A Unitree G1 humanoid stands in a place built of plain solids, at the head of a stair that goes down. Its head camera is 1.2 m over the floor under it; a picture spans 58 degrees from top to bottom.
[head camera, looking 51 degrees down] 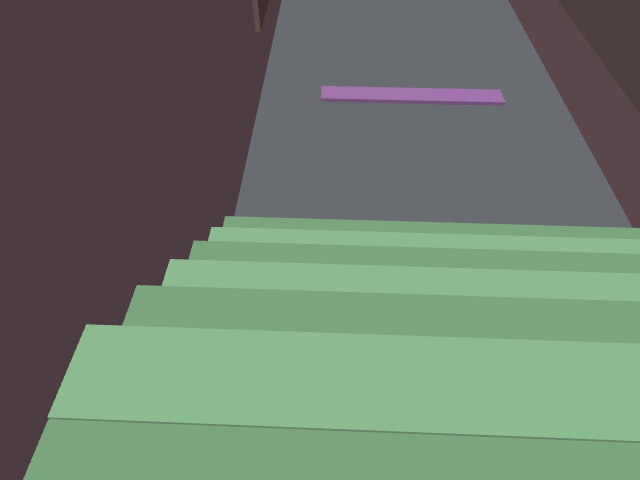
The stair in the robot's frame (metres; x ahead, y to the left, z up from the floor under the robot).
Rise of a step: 0.21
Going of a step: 0.28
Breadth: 3.02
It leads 2 degrees to the right of straight ahead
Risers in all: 6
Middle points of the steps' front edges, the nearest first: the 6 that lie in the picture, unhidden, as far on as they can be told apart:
0.58 -0.78 0.00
0.86 -0.79 -0.21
1.14 -0.81 -0.42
1.43 -0.82 -0.63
1.71 -0.83 -0.84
1.99 -0.84 -1.06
